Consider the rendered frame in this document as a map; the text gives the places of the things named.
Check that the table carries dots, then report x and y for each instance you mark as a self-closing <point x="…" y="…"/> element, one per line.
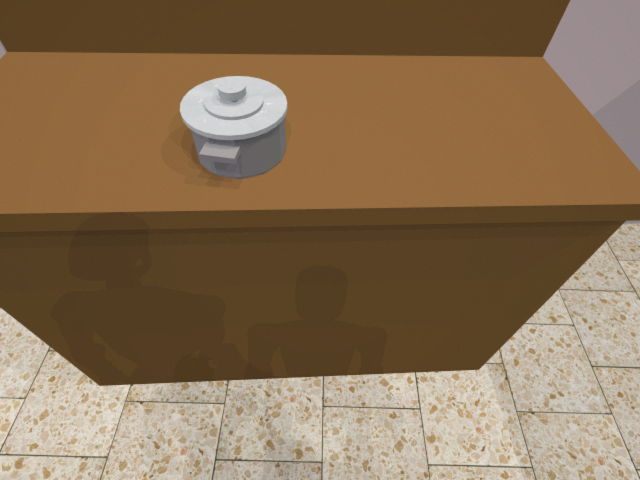
<point x="440" y="182"/>

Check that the knob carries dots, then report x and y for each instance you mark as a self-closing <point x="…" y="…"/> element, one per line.
<point x="232" y="89"/>

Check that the pot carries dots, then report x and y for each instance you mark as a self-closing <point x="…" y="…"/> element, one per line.
<point x="243" y="158"/>

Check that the lid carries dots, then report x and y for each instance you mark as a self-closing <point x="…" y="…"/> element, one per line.
<point x="206" y="113"/>

